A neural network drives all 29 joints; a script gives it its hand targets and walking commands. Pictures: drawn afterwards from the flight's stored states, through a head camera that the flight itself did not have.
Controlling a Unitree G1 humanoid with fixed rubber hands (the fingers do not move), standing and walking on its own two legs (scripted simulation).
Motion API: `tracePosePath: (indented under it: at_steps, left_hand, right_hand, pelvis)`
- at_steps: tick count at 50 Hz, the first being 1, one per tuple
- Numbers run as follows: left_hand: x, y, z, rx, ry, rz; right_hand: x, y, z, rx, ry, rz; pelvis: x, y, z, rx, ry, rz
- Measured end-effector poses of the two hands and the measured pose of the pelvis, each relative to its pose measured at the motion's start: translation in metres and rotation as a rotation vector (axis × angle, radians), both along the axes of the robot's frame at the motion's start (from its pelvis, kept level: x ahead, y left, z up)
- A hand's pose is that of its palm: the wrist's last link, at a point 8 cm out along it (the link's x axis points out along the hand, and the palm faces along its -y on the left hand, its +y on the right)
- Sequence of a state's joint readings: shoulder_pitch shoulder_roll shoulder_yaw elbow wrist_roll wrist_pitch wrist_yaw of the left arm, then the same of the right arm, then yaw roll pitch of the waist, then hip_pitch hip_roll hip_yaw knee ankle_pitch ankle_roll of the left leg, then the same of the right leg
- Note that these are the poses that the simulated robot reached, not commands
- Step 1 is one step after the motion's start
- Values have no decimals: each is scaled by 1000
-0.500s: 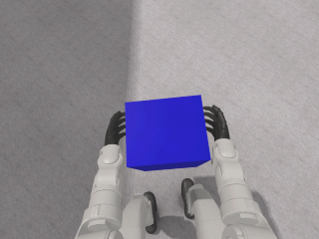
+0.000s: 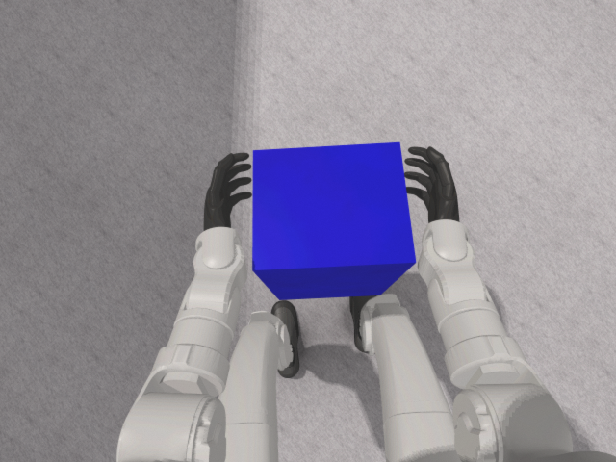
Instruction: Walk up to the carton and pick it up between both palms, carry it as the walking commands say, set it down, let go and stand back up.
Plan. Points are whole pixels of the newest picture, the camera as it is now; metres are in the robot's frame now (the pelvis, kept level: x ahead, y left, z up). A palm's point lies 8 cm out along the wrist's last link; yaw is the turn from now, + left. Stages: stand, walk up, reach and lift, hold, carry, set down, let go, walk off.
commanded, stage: set down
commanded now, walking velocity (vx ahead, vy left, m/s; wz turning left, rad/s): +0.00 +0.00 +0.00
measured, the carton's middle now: (328, 236) +0.35 -0.02 -0.24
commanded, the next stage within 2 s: none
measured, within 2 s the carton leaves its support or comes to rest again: neither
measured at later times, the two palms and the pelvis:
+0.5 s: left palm (232, 201) +0.42 +0.12 -0.21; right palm (416, 193) +0.40 -0.16 -0.22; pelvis -0.02 +0.00 -0.08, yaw +1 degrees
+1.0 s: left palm (243, 186) +0.46 +0.12 -0.30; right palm (399, 182) +0.44 -0.16 -0.31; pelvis -0.03 +0.00 -0.15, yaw +2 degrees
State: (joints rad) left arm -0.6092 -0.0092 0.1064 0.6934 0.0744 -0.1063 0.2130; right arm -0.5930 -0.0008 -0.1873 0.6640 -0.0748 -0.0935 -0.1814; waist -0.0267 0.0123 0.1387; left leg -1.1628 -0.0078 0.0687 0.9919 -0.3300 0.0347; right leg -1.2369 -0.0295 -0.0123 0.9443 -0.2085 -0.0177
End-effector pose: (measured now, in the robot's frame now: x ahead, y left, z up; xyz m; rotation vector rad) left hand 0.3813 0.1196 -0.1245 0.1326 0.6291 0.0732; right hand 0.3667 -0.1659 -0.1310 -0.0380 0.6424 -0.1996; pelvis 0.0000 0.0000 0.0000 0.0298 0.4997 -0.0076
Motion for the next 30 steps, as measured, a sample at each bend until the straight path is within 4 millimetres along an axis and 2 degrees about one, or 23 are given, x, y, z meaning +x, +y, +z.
tracePosePath:
  at_steps: [7,30]
  left_hand:
    - [7,-3,-29,-15,-1,10]
    - [42,4,-105,-28,-14,30]
  right_hand:
    - [8,-3,-29,9,-4,0]
    - [48,4,-102,-2,-30,25]
  pelvis:
    - [-5,-2,-20,4,50,4]
    - [-20,3,-90,-2,144,23]
